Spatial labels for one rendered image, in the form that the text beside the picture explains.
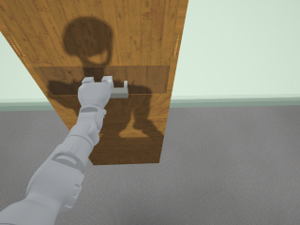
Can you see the robot left forearm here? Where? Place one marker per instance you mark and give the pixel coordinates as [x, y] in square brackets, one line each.
[78, 144]

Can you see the robot left upper arm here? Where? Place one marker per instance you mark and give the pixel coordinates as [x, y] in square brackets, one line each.
[56, 189]

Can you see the handle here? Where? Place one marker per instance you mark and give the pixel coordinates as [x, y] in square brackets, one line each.
[120, 92]

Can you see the left robot hand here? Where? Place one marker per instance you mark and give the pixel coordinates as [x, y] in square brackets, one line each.
[95, 93]

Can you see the drawer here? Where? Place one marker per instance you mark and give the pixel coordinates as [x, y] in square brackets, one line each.
[65, 81]

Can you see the cabinet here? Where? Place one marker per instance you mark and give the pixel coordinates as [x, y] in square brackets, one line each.
[103, 33]

